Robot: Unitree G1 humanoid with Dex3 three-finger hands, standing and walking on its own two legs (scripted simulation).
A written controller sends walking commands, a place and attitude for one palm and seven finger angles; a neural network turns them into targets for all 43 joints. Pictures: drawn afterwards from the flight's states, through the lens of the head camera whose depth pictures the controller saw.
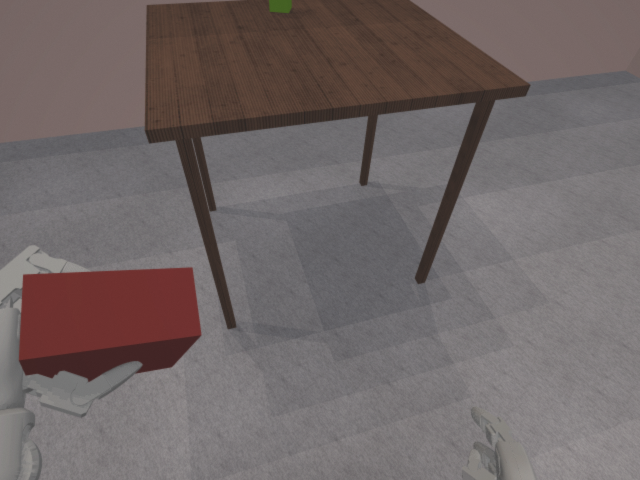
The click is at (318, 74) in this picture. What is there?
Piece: table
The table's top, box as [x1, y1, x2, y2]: [145, 0, 529, 142]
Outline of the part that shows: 147,5 145,132 149,142 523,96 525,95 529,87 528,83 409,0 292,0 292,7 288,13 270,12 268,9 268,0 238,0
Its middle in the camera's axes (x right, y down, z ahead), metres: -0.03 -0.55 +1.09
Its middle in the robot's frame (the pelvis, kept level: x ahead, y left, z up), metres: +1.19 +0.10 +0.05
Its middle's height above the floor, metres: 0.83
